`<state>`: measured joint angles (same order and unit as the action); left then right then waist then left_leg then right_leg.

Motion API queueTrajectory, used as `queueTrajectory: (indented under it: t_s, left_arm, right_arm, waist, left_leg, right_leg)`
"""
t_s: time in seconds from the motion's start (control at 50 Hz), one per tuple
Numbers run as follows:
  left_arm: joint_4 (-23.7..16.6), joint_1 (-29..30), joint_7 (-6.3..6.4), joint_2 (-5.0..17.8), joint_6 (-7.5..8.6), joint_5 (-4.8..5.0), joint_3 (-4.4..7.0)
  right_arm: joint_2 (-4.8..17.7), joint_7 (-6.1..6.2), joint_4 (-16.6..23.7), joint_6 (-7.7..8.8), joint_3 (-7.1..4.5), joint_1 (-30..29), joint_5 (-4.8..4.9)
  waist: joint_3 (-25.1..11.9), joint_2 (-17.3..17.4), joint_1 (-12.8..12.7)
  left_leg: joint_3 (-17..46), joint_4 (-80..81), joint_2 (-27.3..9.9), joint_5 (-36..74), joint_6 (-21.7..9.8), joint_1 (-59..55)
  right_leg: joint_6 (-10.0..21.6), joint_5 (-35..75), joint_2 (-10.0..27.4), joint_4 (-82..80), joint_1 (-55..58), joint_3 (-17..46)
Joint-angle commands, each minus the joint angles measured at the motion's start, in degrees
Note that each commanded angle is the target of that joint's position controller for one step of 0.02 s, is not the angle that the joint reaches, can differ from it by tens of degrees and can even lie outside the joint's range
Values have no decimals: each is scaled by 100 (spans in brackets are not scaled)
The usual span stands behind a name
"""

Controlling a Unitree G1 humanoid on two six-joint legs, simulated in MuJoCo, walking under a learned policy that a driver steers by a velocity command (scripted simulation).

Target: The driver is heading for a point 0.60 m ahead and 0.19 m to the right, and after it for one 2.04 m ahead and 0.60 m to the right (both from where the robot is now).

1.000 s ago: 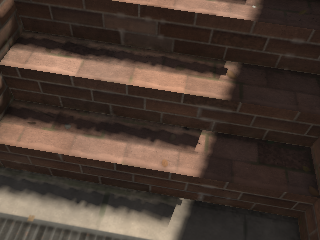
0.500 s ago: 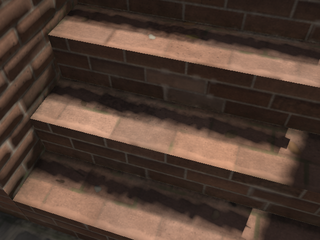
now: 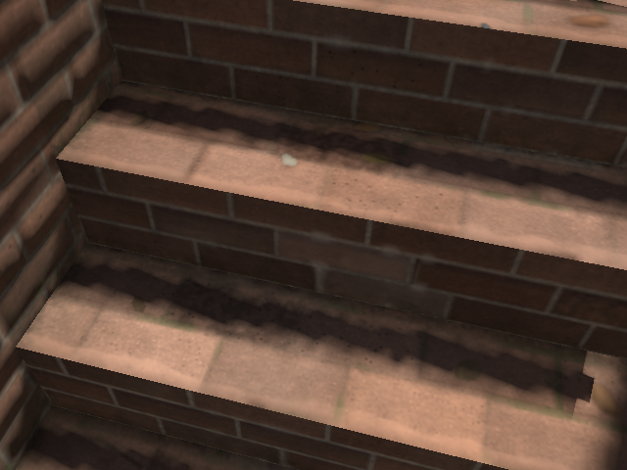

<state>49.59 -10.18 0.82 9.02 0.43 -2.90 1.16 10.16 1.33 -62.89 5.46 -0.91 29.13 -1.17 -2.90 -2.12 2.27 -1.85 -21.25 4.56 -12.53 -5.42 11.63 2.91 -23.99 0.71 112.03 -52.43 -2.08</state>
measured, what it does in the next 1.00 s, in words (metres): climbs: right foot 0.21 m higher, then left foot 0.21 m higher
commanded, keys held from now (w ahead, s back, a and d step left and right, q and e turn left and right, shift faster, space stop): w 0.76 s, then w+e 0.06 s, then e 0.18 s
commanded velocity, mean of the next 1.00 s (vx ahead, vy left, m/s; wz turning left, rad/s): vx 0.47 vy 0.00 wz -0.05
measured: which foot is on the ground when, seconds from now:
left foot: down 0.00-0.30, up 0.32-0.80, down 0.82-1.00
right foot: up 0.00-0.26, down 0.28-0.82, up 0.84-1.00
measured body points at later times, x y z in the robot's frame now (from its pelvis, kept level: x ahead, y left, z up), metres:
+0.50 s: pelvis +0.22 -0.09 +0.15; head +0.21 -0.10 +0.60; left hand +0.20 +0.15 +0.01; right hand +0.40 -0.31 +0.06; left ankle +0.21 +0.07 -0.29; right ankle +0.22 -0.16 -0.54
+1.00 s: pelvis +0.46 -0.06 +0.34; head +0.47 -0.08 +0.79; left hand +0.58 +0.18 +0.23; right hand +0.54 -0.31 +0.19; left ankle +0.54 +0.01 -0.33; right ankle +0.38 -0.17 -0.12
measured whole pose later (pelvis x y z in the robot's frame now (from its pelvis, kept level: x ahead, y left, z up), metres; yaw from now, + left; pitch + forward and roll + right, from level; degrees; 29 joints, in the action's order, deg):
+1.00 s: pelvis +0.46 -0.06 +0.34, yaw -5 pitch +1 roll +4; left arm 45.7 -14.9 0.6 9.9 6.0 -1.0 4.3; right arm 10.9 3.1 -55.6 2.2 -3.4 9.8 -1.8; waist -0.8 -1.5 -2.4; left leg -14.8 -54.9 -1.5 -22.0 -5.4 33.3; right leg 6.0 1.1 -2.5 113.8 -44.6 5.1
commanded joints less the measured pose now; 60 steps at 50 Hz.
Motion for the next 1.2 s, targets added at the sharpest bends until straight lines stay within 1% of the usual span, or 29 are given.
queueTrajectory:
  t_s: [0.02,0.16,0.22,0.26,0.28,0.3,0.32,0.34,0.38,0.42,0.46,0.52,0.56,0.58,0.62,0.68,0.72,0.76,0.8,0.82,0.84,0.86,0.88,0.92,0.94,0.98,1.02,1.08,1.2]
  left_arm:
    - [-972,1051,68,-95,82,-9,-126]
    - [-2486,2668,88,-584,-32,54,-499]
    - [-2407,2002,60,-776,-116,160,-670]
    - [-1506,-164,51,-274,-57,264,-368]
    - [-1387,-538,27,150,21,206,-191]
    - [-1129,-1088,6,610,79,-2,15]
    - [-594,-1893,250,1480,-56,87,261]
    - [-546,-1375,342,1524,-137,187,364]
    - [-94,-231,211,655,-36,209,196]
    - [574,-524,141,-511,90,153,-73]
    - [860,-687,4,-782,348,97,-142]
    - [897,-741,-154,-353,574,141,-115]
    - [995,-1366,-86,-82,718,170,-96]
    - [1010,-1528,-69,253,779,208,14]
    - [1148,-1967,-47,410,771,137,51]
    - [1348,-2540,29,137,713,229,18]
    - [1536,-2936,228,109,711,300,3]
    - [1487,-2716,353,160,530,489,36]
    - [1146,-2844,211,1169,789,349,219]
    - [1033,-2469,12,1533,991,553,351]
    - [786,-2486,-200,1268,1172,721,355]
    - [530,-1757,-382,1061,1196,634,423]
    - [248,-1276,-360,757,1119,318,514]
    - [-555,-352,-133,-151,787,60,301]
    - [-723,-490,-16,-417,624,62,183]
    - [-759,-988,-2,-587,462,141,57]
    - [-867,-919,14,-767,408,306,-15]
    - [-1048,-320,170,-623,195,266,67]
    - [-1902,921,271,-271,-76,85,109]
  right_arm:
    - [580,50,-97,72,-54,649,14]
    - [527,178,-273,66,111,598,116]
    - [707,316,19,-138,36,177,328]
    - [1467,190,484,-69,-94,-158,330]
    - [1746,56,515,-27,-252,-168,443]
    - [1630,-35,677,59,-307,-264,318]
    - [886,-304,1048,146,-272,-797,259]
    - [557,-421,1126,161,-317,-749,-135]
    - [-261,-301,1775,-16,-105,-1408,-237]
    - [-546,-135,2101,-157,66,-1478,-180]
    - [-682,-125,2123,-230,149,-1249,-55]
    - [-475,-42,2429,-292,208,-1858,-47]
    - [-439,1,2449,-352,162,-2256,27]
    - [-516,21,2519,-368,148,-2365,-112]
    - [-665,66,2715,-294,216,-3000,8]
    - [-683,-56,3398,-314,355,-4348,-136]
    - [-640,-114,3562,-413,378,-4496,-157]
    - [-1067,-152,3465,-486,641,-4522,184]
    - [-601,-51,2799,-531,308,-2366,376]
    - [-35,22,2511,-546,121,-1259,130]
    - [425,153,2173,-498,-81,-563,-41]
    - [950,301,2070,-696,-351,-187,-199]
    - [1183,318,2032,-695,-479,-1165,-31]
    - [516,223,1338,-467,-378,-1988,59]
    - [-136,205,997,-373,-207,-1979,-34]
    - [-823,133,635,-125,7,-1978,-129]
    - [-537,106,487,26,-47,-1628,-75]
    - [-92,97,608,197,-120,-1206,-67]
    - [379,23,883,204,-283,-791,-57]
  waist:
    - [723,346,42]
    - [1148,552,83]
    - [420,409,-212]
    - [-1401,1132,-1068]
    - [-1851,1294,-1277]
    - [-2169,958,-1410]
    - [-1912,-1490,-1549]
    - [-1839,-988,-1159]
    - [394,168,-233]
    - [861,320,157]
    - [866,-80,286]
    - [959,524,366]
    - [623,301,19]
    - [501,37,51]
    - [630,-191,-174]
    - [759,-83,-525]
    - [503,-510,-696]
    - [216,-346,-667]
    - [-1444,-994,65]
    - [-2205,-1269,715]
    - [-2621,-348,809]
    - [-2531,656,1215]
    - [-2287,932,844]
    - [-412,-358,-24]
    - [348,-285,-373]
    - [617,-382,-825]
    - [717,72,-799]
    - [597,254,-643]
    - [671,286,-633]
  left_leg:
    - [2127,854,-2075,-815,-1083,-1068]
    - [1538,2094,-1679,-569,-852,-69]
    - [242,2652,-1588,3385,-781,337]
    - [-104,467,-1915,10206,-708,-349]
    - [-114,-962,-1812,10846,-637,-961]
    - [268,-2771,-1585,9018,-406,-202]
    - [449,-5234,-11,2216,-140,2056]
    - [1988,-7877,351,743,-136,2841]
    - [1378,-9299,-26,1320,-228,4180]
    - [1457,-9867,21,1244,-285,4687]
    - [1512,-10448,152,808,-341,5266]
    - [1110,-8882,106,1117,-259,5068]
    - [539,-9722,241,1170,-178,5494]
    - [633,-9843,78,977,-228,6068]
    - [625,-10756,-69,58,-354,7402]
    - [-209,-9302,-698,-255,-335,7413]
    - [-576,-8744,-920,-630,-248,7134]
    - [-1523,-5698,-584,-1377,-451,3770]
    - [-1478,-4887,188,-1647,-474,1316]
    - [-522,-4342,0,-1556,-677,281]
    - [1931,-3228,-1315,-2391,-1245,-890]
    - [4904,-399,-2241,-3201,-1842,-1004]
    - [5825,437,-2721,-3186,-1844,-256]
    - [3696,-458,-2510,-2735,-1146,1188]
    - [2747,-684,-2357,-1830,-807,1832]
    - [1363,-685,-2104,-547,-367,2136]
    - [394,-344,-2057,1051,-114,1527]
    - [-138,31,-2364,2495,-271,796]
    - [-934,922,-1960,407,-182,169]
  right_leg:
    - [143,-324,175,1266,-2822,306]
    - [193,-691,471,411,-2782,-323]
    - [509,-910,333,-2361,584,-691]
    - [494,-501,-441,-2781,3183,-965]
    - [510,-603,-692,-4306,3546,-817]
    - [805,-656,-144,-5173,4514,982]
    - [1207,3,1439,-8203,5179,4757]
    - [1100,-394,1735,-9437,4619,6485]
    - [850,-2214,1566,-8881,2732,4648]
    - [517,-819,1114,-8443,2118,2686]
    - [502,497,997,-8717,2358,1734]
    - [182,1944,647,-9154,2147,416]
    - [521,2498,892,-9446,2876,541]
    - [524,2024,989,-9530,3539,698]
    - [709,1287,1257,-9765,4633,883]
    - [621,1166,1100,-10459,4944,719]
    - [889,2511,1088,-10797,5651,736]
    - [836,6014,889,-11355,4449,-188]
    - [923,11818,1548,-9054,5188,138]
    - [908,11847,1625,-7735,5239,299]
    - [600,9879,884,-6039,3523,457]
    - [384,4743,-311,-3419,2396,541]
    - [121,2384,-549,-159,1685,1019]
    - [218,2971,-78,730,441,937]
    - [313,2711,-66,958,182,928]
    - [384,2252,-203,774,2,1226]
    - [420,1994,-262,650,-648,1326]
    - [413,1621,-424,1350,-1290,940]
    - [199,1086,-64,516,-2025,391]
